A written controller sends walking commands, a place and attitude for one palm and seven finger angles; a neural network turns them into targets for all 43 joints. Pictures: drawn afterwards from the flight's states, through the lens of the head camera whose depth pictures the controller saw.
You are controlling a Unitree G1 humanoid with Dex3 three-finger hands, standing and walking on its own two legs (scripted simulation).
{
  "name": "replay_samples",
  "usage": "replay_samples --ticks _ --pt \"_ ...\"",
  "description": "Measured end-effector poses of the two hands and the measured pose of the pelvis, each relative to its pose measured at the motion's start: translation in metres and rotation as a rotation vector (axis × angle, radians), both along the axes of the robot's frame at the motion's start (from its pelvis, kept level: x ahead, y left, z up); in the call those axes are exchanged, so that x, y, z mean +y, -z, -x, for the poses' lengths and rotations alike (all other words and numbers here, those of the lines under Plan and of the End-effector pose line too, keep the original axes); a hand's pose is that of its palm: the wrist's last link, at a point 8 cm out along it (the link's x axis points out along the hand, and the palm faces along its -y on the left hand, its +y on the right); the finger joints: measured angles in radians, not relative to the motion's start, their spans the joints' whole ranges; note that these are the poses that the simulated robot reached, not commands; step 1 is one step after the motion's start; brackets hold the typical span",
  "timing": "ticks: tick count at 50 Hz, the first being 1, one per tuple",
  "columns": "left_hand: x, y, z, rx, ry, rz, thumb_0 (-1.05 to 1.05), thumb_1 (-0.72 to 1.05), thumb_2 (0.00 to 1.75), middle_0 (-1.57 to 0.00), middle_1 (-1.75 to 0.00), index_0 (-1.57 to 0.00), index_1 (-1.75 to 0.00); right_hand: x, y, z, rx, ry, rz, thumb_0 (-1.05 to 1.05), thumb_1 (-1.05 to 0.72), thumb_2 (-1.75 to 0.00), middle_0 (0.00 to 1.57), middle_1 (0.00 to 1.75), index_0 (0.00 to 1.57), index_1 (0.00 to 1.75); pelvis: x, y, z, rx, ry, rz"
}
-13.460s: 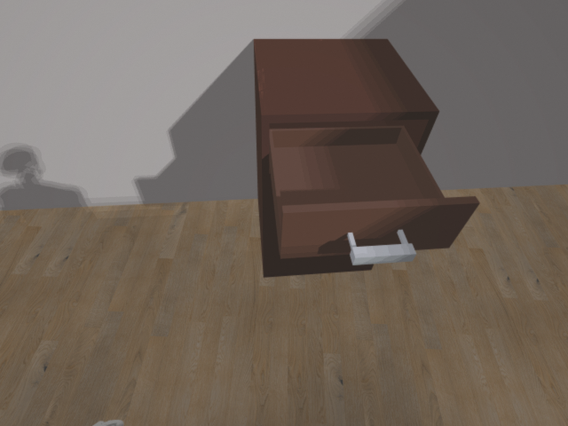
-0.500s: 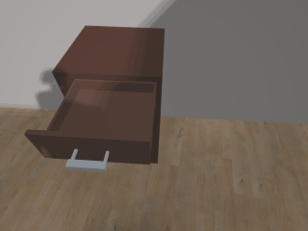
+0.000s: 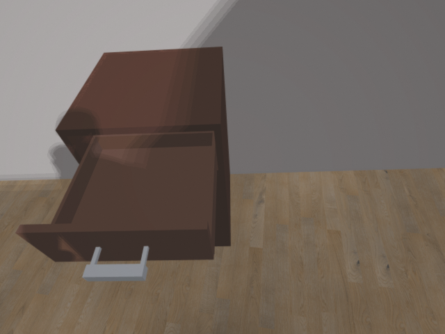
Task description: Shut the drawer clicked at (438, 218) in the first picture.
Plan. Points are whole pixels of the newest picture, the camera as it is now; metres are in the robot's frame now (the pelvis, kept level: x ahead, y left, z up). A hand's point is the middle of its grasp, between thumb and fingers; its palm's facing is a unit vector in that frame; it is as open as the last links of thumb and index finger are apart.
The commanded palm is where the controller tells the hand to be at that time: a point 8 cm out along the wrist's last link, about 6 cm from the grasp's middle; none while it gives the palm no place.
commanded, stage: come to a stop and stand still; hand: left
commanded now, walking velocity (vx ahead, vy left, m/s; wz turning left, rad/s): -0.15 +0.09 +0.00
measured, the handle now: (118, 261) +0.29 +0.25 -0.11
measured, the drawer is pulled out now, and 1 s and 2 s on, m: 0.30 0.30 0.28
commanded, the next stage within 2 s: look again from close up in 0.62 s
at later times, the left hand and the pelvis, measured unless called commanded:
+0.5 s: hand out of the picture +0.00 +0.17 -0.16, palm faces +0.04 -0.97 -0.22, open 7.3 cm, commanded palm none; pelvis -0.03 -0.01 +0.01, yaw +0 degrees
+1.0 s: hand out of the picture +0.03 +0.20 -0.17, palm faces +0.03 -0.98 -0.21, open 7.3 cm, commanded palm none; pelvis -0.01 +0.02 +0.00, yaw +0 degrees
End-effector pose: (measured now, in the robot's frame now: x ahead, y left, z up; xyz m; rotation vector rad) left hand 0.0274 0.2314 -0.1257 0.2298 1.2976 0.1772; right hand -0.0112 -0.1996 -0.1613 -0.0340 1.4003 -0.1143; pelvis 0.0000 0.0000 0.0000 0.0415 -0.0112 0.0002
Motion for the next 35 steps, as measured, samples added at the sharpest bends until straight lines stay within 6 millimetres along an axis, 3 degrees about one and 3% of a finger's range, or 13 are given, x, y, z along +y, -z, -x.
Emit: replay_samples --ticks 7,13,19,28,35 --pt "-0.007 0.004 -0.014 -0.038 -0.009 0.018 0.01 0.93 0.9 -0.2 -0.3 -0.2 -0.3 -0.016 -0.009 0.0 0.002 -0.003 0.044 0.01 -0.91 -0.89 0.2 0.3 0.19 0.3 -0.008 -0.002 0.005 -0.01 0.005 0.0" --pt "-0.009 0.004 -0.009 -0.058 -0.004 0.022 0.0 0.92 0.9 -0.2 -0.3 -0.2 -0.3 -0.03 -0.011 0.006 -0.016 -0.006 0.073 0.01 -0.91 -0.9 0.2 0.3 0.19 0.3 -0.01 -0.001 0.019 -0.018 0.008 0.005" --pt "-0.008 0.005 0.008 -0.044 -0.018 0.034 0.0 0.92 0.9 -0.2 -0.3 -0.2 -0.3 -0.03 -0.017 0.025 -0.007 -0.008 0.078 0.0 -0.91 -0.9 0.2 0.3 0.19 0.3 -0.01 -0.003 0.028 -0.016 0.002 0.011" --pt "-0.012 0.005 0.048 0.036 -0.055 0.055 0.0 0.92 0.9 -0.2 -0.3 -0.2 -0.3 -0.014 -0.021 0.06 0.081 -0.015 0.043 0.01 -0.91 -0.9 0.2 0.3 0.19 0.3 -0.008 -0.008 0.029 -0.001 -0.001 0.017" --pt "-0.022 0.007 0.074 0.118 -0.036 0.078 0.0 0.91 0.9 -0.2 -0.3 -0.2 -0.3 -0.006 -0.017 0.061 0.088 -0.007 0.018 0.01 -0.9 -0.9 0.2 0.3 0.19 0.3 -0.007 -0.006 0.027 0.005 -0.008 0.019"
